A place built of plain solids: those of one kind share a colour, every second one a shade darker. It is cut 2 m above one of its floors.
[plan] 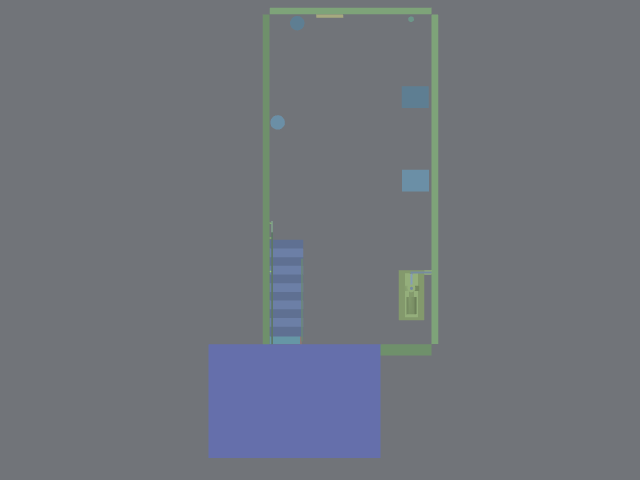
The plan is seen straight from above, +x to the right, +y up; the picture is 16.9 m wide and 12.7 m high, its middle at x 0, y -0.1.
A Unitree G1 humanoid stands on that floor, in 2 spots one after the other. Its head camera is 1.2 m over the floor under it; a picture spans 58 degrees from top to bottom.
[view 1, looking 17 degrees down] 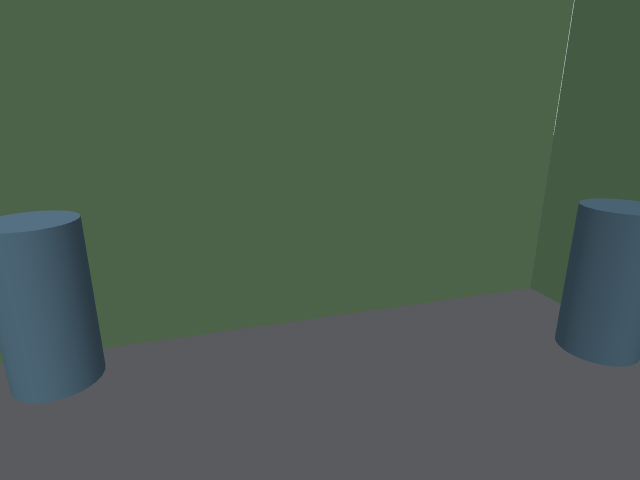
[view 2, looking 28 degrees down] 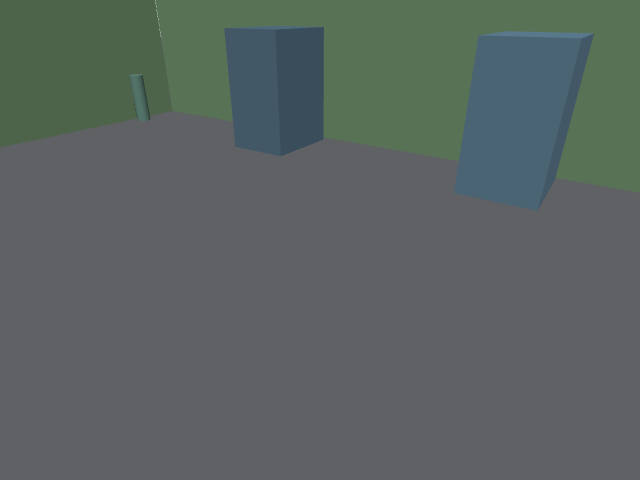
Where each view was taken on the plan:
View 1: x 0.90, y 3.66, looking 163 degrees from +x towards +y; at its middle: wall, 2.44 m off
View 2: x -0.87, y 0.90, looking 34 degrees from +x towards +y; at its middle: ground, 2.56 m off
